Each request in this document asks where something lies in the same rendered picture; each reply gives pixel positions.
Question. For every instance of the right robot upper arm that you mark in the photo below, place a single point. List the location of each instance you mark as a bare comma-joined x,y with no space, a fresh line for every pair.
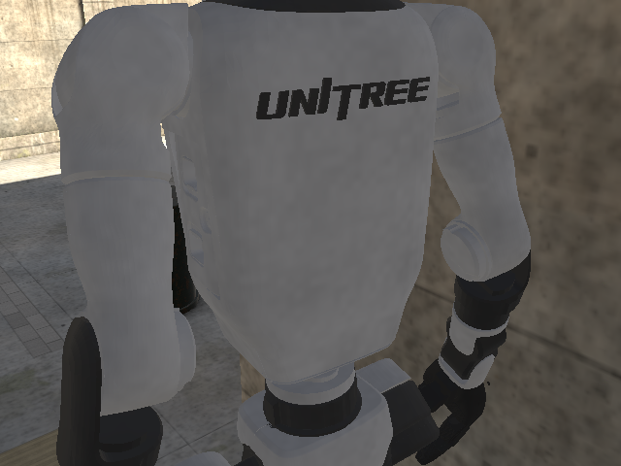
491,235

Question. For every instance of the left robot upper arm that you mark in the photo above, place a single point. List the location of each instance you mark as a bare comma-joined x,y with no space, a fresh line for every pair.
127,69

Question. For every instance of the left robot forearm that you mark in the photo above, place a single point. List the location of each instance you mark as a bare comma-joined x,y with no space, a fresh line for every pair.
84,437

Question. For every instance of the humanoid robot torso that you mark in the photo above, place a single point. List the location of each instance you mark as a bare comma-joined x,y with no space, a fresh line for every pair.
302,159

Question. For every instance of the robot right thigh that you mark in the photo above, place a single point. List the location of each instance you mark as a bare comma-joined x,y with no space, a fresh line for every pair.
413,425

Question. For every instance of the robot right hand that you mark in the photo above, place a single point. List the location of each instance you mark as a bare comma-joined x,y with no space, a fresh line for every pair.
466,405

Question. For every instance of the right robot forearm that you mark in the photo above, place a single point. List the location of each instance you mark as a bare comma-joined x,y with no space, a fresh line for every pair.
478,324

